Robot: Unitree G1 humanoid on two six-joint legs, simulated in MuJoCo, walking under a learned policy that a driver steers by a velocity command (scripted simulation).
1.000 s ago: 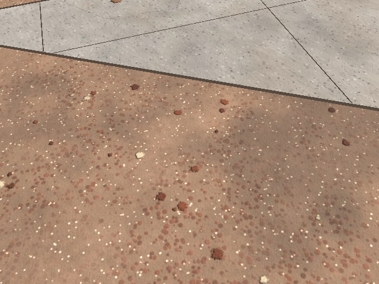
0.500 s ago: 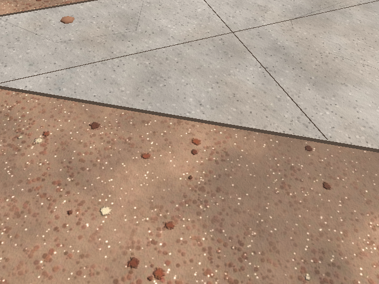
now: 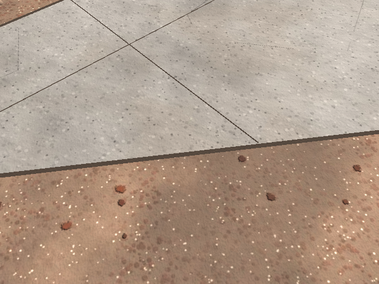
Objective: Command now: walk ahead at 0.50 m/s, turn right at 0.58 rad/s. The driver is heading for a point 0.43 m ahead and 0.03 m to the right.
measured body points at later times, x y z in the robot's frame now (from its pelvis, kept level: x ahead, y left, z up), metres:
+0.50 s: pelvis +0.27 +0.04 +0.00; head +0.31 +0.04 +0.45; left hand +0.39 +0.31 -0.13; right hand +0.36 -0.25 -0.10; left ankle +0.36 +0.12 -0.73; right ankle +0.14 -0.04 -0.65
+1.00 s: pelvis +0.35 -0.01 +0.01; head +0.35 -0.02 +0.46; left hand +0.54 +0.18 -0.11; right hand +0.31 -0.25 -0.14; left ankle +0.36 +0.12 -0.73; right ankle +0.35 -0.10 -0.73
